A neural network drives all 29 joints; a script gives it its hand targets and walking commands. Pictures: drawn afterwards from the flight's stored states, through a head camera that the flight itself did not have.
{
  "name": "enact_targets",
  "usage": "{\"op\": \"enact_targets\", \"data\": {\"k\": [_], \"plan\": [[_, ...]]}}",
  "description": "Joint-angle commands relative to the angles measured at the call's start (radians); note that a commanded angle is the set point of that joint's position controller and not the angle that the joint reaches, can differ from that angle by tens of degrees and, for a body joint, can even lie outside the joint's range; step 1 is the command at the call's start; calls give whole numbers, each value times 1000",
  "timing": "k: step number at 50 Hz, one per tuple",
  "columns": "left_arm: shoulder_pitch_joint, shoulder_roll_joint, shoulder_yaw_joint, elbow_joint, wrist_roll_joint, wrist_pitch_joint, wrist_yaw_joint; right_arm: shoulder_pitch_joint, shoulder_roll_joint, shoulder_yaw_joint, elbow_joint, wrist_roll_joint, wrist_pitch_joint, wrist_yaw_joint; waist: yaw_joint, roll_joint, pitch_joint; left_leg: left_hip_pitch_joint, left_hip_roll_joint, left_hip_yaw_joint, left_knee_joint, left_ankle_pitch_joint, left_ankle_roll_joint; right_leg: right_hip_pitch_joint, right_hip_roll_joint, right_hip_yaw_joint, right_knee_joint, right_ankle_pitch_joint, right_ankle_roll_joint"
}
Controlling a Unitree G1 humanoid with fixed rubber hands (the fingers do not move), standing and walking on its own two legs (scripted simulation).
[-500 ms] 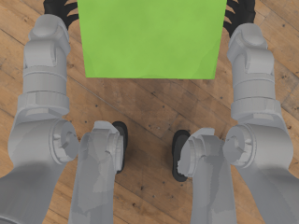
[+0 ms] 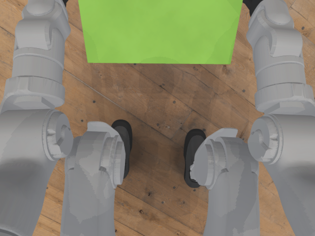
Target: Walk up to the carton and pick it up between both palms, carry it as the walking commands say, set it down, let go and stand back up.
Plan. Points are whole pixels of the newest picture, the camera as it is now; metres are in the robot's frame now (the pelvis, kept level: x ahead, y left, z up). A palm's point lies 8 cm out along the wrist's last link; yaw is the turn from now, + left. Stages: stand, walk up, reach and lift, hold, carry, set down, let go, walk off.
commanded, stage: set down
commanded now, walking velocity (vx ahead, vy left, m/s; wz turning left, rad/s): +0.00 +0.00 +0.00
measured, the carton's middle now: out of the picture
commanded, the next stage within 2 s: none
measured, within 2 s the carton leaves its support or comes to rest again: rests again in 1.82 s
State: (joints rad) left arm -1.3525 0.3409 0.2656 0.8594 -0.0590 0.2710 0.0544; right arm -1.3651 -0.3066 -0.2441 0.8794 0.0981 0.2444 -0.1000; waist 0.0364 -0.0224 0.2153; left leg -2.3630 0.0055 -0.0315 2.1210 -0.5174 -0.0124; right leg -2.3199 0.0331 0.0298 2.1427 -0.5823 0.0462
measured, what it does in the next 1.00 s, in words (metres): stands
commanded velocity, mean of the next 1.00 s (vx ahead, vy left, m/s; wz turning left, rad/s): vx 0.00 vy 0.00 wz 0.00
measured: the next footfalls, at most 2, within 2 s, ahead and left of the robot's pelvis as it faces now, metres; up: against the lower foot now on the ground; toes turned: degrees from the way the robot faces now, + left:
none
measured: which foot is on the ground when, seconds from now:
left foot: down 0.00-1.00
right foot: down 0.00-1.00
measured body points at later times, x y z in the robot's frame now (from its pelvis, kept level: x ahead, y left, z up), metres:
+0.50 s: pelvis +0.00 +0.00 -0.01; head +0.36 +0.01 +0.24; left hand +0.55 +0.23 -0.17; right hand +0.58 -0.15 -0.17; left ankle +0.12 +0.13 -0.34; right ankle +0.10 -0.13 -0.34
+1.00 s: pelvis +0.01 +0.00 -0.02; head +0.38 +0.01 +0.23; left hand +0.56 +0.23 -0.18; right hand +0.59 -0.15 -0.18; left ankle +0.11 +0.13 -0.34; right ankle +0.10 -0.13 -0.34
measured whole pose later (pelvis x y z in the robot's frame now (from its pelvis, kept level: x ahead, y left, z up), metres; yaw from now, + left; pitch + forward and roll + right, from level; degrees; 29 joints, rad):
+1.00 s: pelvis +0.01 +0.00 -0.02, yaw +0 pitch +41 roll +0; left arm -1.40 0.36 0.37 0.92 -0.02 0.21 -0.04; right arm -1.43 -0.28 -0.36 0.91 0.01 0.18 -0.02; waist 0.04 -0.02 0.31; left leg -2.34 0.01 -0.03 2.20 -0.57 -0.02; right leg -2.30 0.05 0.04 2.23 -0.63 0.04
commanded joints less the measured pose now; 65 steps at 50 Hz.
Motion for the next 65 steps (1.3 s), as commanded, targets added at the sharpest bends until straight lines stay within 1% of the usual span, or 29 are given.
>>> {"op": "enact_targets", "data": {"k": [1, 7, 13, 16, 28, 40, 65], "plan": [[-597, -809, -375, -165, -123, -48, -271, -602, 825, 378, -172, 108, -37, 269, 23, 11, -1326, 780, -68, 92, -131, 400, 0, 582, 73, -115, -139, 355, -38], [-589, -788, -326, -94, -101, -55, -283, -598, 822, 351, -110, 93, -40, 271, 39, -1, -1186, 684, -63, 99, -126, 312, 4, 551, 73, -105, -140, 286, -36], [-610, -764, -311, -66, -103, -58, -294, -580, 808, 323, -58, 76, -37, 269, 30, 6, -1118, 640, -56, 102, -118, 257, 2, 550, 69, -97, -137, 248, -39], [-600, -761, -299, -42, -96, -56, -299, -573, 806, 313, -37, 68, -34, 272, 35, 7, -1075, 621, -54, 101, -117, 240, 2, 537, 67, -96, -133, 230, -40], [-534, -777, -272, 16, -74, -47, -322, -494, 823, 278, 25, 26, -21, 292, 26, -21, -948, 579, -56, 91, -96, 238, 4, 489, 66, -99, -107, 223, -41], [-440, -787, -259, 48, -41, -31, -338, -392, 832, 251, 69, -16, -5, 305, 22, -21, -853, 542, -58, 88, -81, 250, 1, 461, 66, -95, -93, 244, -42], [-294, -746, -221, 111, 21, -18, -344, -258, 792, 200, 125, -93, 3, 310, 14, -28, -732, 481, -60, 85, -77, 240, -6, 430, 62, -90, -95, 254, -36]]}}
